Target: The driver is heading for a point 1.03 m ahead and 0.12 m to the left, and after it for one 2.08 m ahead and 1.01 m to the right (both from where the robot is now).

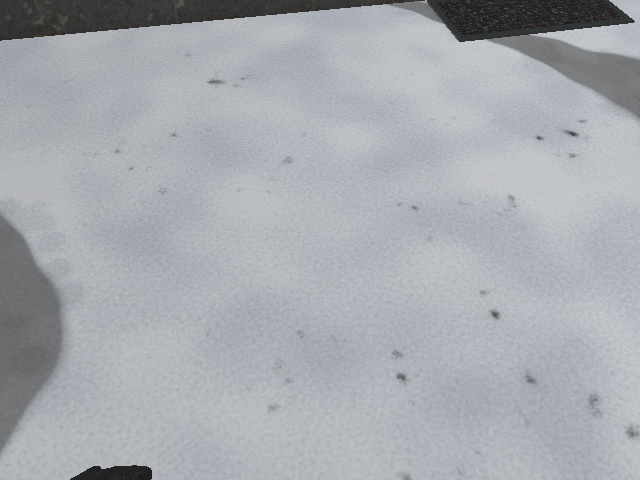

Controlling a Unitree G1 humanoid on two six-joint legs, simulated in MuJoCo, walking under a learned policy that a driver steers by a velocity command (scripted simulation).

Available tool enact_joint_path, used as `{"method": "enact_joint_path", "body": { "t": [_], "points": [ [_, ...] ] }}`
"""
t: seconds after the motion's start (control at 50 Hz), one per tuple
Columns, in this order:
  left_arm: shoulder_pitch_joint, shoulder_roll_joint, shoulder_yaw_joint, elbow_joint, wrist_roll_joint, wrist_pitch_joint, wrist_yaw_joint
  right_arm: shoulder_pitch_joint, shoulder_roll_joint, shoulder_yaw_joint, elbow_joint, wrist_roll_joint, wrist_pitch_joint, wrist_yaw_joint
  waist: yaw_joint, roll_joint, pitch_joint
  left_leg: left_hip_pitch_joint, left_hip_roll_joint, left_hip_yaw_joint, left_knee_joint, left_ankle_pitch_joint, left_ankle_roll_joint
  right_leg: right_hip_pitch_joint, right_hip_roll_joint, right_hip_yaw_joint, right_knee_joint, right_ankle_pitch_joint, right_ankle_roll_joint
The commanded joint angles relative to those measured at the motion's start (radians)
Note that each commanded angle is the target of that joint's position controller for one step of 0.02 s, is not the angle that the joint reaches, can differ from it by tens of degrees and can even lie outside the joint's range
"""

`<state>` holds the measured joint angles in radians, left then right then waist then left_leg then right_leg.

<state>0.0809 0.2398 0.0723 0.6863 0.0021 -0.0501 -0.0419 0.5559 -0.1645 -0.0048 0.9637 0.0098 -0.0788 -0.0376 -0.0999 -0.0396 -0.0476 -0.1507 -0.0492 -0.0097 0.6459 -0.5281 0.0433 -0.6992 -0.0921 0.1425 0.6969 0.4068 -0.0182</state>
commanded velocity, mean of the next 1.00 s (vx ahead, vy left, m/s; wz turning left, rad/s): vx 0.50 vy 0.00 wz -0.02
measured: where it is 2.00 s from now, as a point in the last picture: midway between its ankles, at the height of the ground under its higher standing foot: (275, 301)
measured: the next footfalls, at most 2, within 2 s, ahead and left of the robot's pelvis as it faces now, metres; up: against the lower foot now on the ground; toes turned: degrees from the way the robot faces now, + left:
right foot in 0.18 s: +0.27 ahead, -0.17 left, -0.15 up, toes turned +1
left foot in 0.66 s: +0.58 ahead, +0.04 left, -0.15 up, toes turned -1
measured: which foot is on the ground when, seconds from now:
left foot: down 0.00-0.20, up 0.22-0.64, down 0.66-1.00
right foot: up 0.00-0.16, down 0.18-0.68, up 0.70-1.00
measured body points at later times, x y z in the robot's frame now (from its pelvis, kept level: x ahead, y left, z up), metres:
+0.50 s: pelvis +0.30 -0.08 -0.13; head +0.33 -0.08 +0.32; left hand +0.26 +0.17 -0.26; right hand +0.49 -0.32 -0.23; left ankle +0.48 +0.08 -0.81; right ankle +0.23 -0.17 -0.86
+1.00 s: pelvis +0.58 -0.03 -0.12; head +0.60 -0.02 +0.33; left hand +0.75 +0.22 -0.23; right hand +0.58 -0.30 -0.24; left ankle +0.54 +0.04 -0.87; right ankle +0.75 -0.23 -0.79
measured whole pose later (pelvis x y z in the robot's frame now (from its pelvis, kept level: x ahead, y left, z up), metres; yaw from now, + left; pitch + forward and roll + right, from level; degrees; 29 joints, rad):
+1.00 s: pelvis +0.58 -0.03 -0.12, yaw +0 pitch +2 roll +0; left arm 0.10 0.27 0.07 0.83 0.00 -0.07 0.01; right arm 0.38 -0.24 -0.06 0.88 0.01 -0.08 0.01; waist -0.07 -0.03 0.00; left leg -0.10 -0.07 0.00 0.25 -0.18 0.08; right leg -0.71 -0.11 0.07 0.76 0.03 0.00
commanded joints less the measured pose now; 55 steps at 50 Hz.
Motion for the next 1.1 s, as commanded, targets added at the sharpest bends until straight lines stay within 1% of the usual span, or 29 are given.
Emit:
{"method": "enact_joint_path", "body": {
  "t": [0.02, 0.08, 0.14, 0.16, 0.18, 0.2, 0.22, 0.24, 0.26, 0.28, 0.3, 0.32, 0.34, 0.36, 0.4, 0.44, 0.52, 0.58, 0.62, 0.64, 0.66, 0.68, 0.7, 0.72, 0.76, 0.8, 0.86, 1.0, 1.1],
  "points": [
    [-0.186, 0.001, -0.009, -0.112, -0.017, -0.021, -0.031, 0.058, -0.131, -0.024, -0.036, 0.013, 0.014, -0.003, -0.044, 0.100, 0.187, -0.087, 0.191, -0.244, -0.086, 0.237, 0.155, -0.013, 0.050, -0.066, -0.119, -0.014, 0.014],
    [-0.257, -0.008, -0.022, -0.139, -0.030, -0.038, -0.055, 0.050, -0.159, -0.043, -0.051, 0.023, 0.043, -0.008, -0.090, 0.127, 0.191, 0.024, 0.184, -0.270, 0.043, 0.287, 0.164, -0.014, 0.049, -0.059, -0.258, -0.118, 0.021],
    [-0.159, 0.024, -0.014, -0.072, -0.034, -0.047, -0.043, 0.029, -0.160, -0.057, -0.032, 0.025, 0.056, -0.015, -0.042, 0.097, 0.142, 0.057, 0.189, -0.252, 0.237, 0.417, 0.133, 0.165, 0.001, -0.045, -0.412, -0.075, -0.026],
    [-0.031, 0.049, 0.001, -0.023, -0.022, -0.046, -0.038, 0.014, -0.166, -0.057, -0.027, 0.013, 0.054, -0.007, 0.026, 0.058, 0.081, 0.000, 0.162, -0.213, 0.370, 0.496, 0.115, 0.355, 0.024, -0.095, -0.440, -0.047, -0.047],
    [0.191, 0.091, 0.023, 0.054, -0.006, -0.040, -0.028, 0.005, -0.150, -0.052, -0.021, 0.002, 0.044, 0.004, 0.127, 0.031, -0.019, -0.151, 0.119, -0.169, 0.594, 0.494, 0.082, 0.673, 0.029, -0.142, -0.365, -0.012, -0.068],
    [0.449, 0.121, 0.036, 0.139, -0.002, -0.024, -0.018, 0.020, -0.107, -0.052, 0.005, 0.006, 0.021, 0.019, 0.233, -0.070, -0.157, -0.481, 0.016, -0.132, 1.031, -0.032, 0.014, 1.081, -0.114, -0.001, -0.206, 0.209, -0.139],
    [0.481, 0.186, 0.031, 0.161, 0.004, -0.010, -0.012, 0.159, -0.070, -0.026, -0.007, 0.033, -0.013, 0.037, 0.187, -0.281, -0.310, -0.780, 0.017, -0.181, 1.358, -0.362, -0.025, 1.362, -0.249, 0.099, 0.111, 0.516, -0.207],
    [0.500, 0.237, 0.051, 0.169, -0.020, 0.003, -0.013, 0.115, -0.142, -0.029, -0.075, 0.062, -0.045, 0.046, 0.216, -0.304, -0.458, -0.896, 0.028, -0.211, 1.400, -0.292, -0.046, 1.393, -0.344, 0.334, -0.017, 0.111, -0.334],
    [0.470, 0.242, 0.051, 0.191, -0.023, 0.012, -0.007, -0.044, -0.144, -0.027, -0.144, 0.069, -0.048, 0.037, 0.202, -0.184, -0.383, -1.016, 0.090, -0.110, 1.246, -0.141, -0.050, 1.289, -0.340, 0.438, -0.220, -0.490, -0.354],
    [0.318, 0.132, 0.021, 0.145, -0.004, 0.008, 0.001, -0.178, -0.172, -0.042, -0.160, 0.043, -0.027, 0.000, 0.183, 0.023, -0.207, -0.971, 0.127, -0.042, 1.195, 0.031, -0.039, 1.025, -0.287, 0.424, -0.363, -0.635, -0.304],
    [0.227, 0.136, 0.012, 0.141, 0.002, -0.011, 0.003, -0.178, -0.151, -0.042, -0.169, 0.035, -0.009, -0.018, 0.113, -0.004, -0.129, -0.908, 0.141, -0.043, 1.210, 0.090, -0.047, 0.819, -0.325, 0.488, -0.372, -0.546, -0.334],
    [0.151, 0.076, -0.012, 0.130, 0.001, -0.039, 0.001, -0.170, -0.154, -0.049, -0.163, 0.012, 0.000, -0.019, 0.055, 0.051, -0.055, -0.820, 0.180, -0.118, 1.001, 0.239, -0.026, 0.627, -0.285, 0.403, -0.356, -0.416, -0.280],
    [0.124, 0.022, -0.028, 0.145, 0.002, -0.048, -0.001, -0.172, -0.135, -0.056, -0.153, 0.001, 0.010, -0.011, 0.026, 0.018, 0.032, -0.722, 0.193, -0.120, 0.825, 0.292, -0.020, 0.459, -0.193, 0.236, -0.373, -0.299, -0.224],
    [0.131, 0.027, -0.030, 0.159, 0.008, -0.049, 0.011, -0.198, -0.109, -0.058, -0.166, -0.007, 0.006, -0.007, 0.023, -0.017, 0.052, -0.626, 0.193, -0.105, 0.657, 0.339, -0.039, 0.366, -0.118, 0.139, -0.401, -0.289, -0.198],
    [0.202, 0.044, -0.030, 0.187, 0.012, -0.049, 0.043, -0.313, -0.088, -0.052, -0.212, -0.023, -0.007, 0.004, 0.055, -0.065, 0.050, -0.581, 0.183, -0.071, 0.408, 0.451, -0.067, 0.378, -0.093, 0.067, -0.422, -0.116, -0.207],
    [0.259, 0.074, -0.021, 0.206, -0.004, -0.046, 0.061, -0.409, -0.060, -0.040, -0.248, -0.019, -0.008, 0.024, 0.083, -0.062, 0.033, -0.502, 0.142, -0.044, 0.173, 0.583, -0.070, 0.414, -0.074, 0.021, -0.423, -0.064, -0.197],
    [0.356, 0.109, -0.010, 0.243, -0.034, -0.035, 0.063, -0.562, -0.074, -0.039, -0.296, 0.001, 0.006, 0.049, 0.138, -0.036, 0.083, -0.456, 0.090, -0.015, 0.001, 0.650, -0.041, 0.516, -0.100, 0.035, -0.451, -0.215, -0.171],
    [0.414, 0.110, -0.008, 0.267, -0.031, -0.021, 0.066, -0.653, -0.096, -0.041, -0.344, 0.002, -0.007, 0.071, 0.160, -0.030, 0.119, -0.499, 0.080, -0.013, -0.069, 0.546, 0.002, 0.655, -0.140, 0.055, -0.413, -0.235, -0.157],
    [0.390, 0.136, -0.003, 0.264, -0.021, -0.012, 0.063, -0.602, -0.129, -0.053, -0.340, -0.005, -0.016, 0.078, 0.116, -0.039, 0.077, -0.358, 0.041, 0.025, -0.115, 0.460, 0.041, 0.678, -0.124, 0.029, -0.319, -0.068, -0.135],
    [0.377, 0.135, -0.006, 0.257, -0.017, -0.010, 0.059, -0.488, -0.159, -0.070, -0.309, -0.010, -0.019, 0.076, 0.059, -0.039, 0.005, -0.173, 0.015, 0.046, -0.124, 0.477, 0.071, 0.647, -0.082, -0.004, -0.197, 0.068, -0.119],
    [0.344, 0.121, -0.014, 0.231, 0.000, -0.015, 0.056, -0.281, -0.221, -0.093, -0.262, -0.012, -0.021, 0.070, -0.029, 0.003, -0.127, 0.155, 0.107, -0.061, -0.065, 0.631, 0.130, 0.472, -0.030, -0.047, 0.049, 0.005, -0.085],
    [0.468, 0.033, -0.045, 0.231, 0.005, -0.038, 0.045, -0.125, -0.325, -0.117, -0.237, -0.018, -0.015, 0.067, -0.035, 0.222, -0.341, 0.586, 0.376, -0.462, -0.100, 0.549, 0.297, 0.110, 0.114, -0.108, 0.480, -0.477, -0.017],
    [0.472, 0.063, -0.038, 0.242, -0.010, -0.059, 0.028, -0.064, -0.276, -0.107, -0.210, 0.002, -0.004, 0.067, -0.043, 0.287, -0.423, 0.640, 0.453, -0.753, -0.266, 0.365, 0.335, -0.032, 0.140, -0.004, 0.603, -0.975, -0.011],
    [0.366, 0.137, -0.012, 0.214, -0.035, -0.064, 0.030, -0.165, -0.241, -0.094, -0.220, 0.005, -0.002, 0.062, -0.026, 0.212, -0.219, 0.492, 0.416, -0.653, -0.305, 0.265, 0.283, -0.137, 0.087, -0.018, 0.649, -0.932, -0.010],
    [0.217, 0.129, -0.001, 0.166, -0.022, -0.052, 0.052, -0.337, -0.185, -0.072, -0.245, -0.007, -0.004, 0.064, 0.047, 0.086, 0.001, 0.123, 0.334, -0.424, -0.383, 0.396, 0.219, -0.071, 0.008, -0.068, 0.521, -0.770, -0.009],
    [0.259, 0.085, 0.002, 0.173, -0.008, -0.028, 0.060, -0.389, -0.152, -0.066, -0.246, -0.017, -0.017, 0.073, 0.118, 0.110, 0.018, -0.045, 0.271, -0.312, -0.440, 0.484, 0.190, 0.073, -0.024, -0.062, 0.426, -0.704, -0.008],
    [0.233, 0.062, 0.006, 0.163, -0.002, -0.016, 0.062, -0.347, -0.179, -0.074, -0.214, -0.012, -0.030, 0.065, 0.130, 0.120, 0.018, -0.072, 0.244, -0.209, -0.485, 0.589, 0.198, 0.073, -0.027, -0.076, 0.329, -0.586, -0.001],
    [-0.056, 0.045, -0.004, 0.069, -0.001, -0.029, 0.046, -0.184, -0.208, -0.077, -0.129, 0.005, -0.015, 0.037, 0.051, 0.100, 0.077, -0.009, 0.215, -0.142, -0.490, 0.569, 0.151, 0.047, 0.006, -0.092, -0.028, -0.285, 0.021],
    [-0.205, 0.060, -0.013, 0.002, -0.013, -0.054, 0.016, -0.100, -0.228, -0.078, -0.089, 0.015, 0.004, 0.031, 0.011, 0.109, 0.118, 0.084, 0.249, -0.212, -0.413, 0.551, 0.160, 0.090, 0.055, -0.106, -0.189, -0.377, 0.026]
  ]
}}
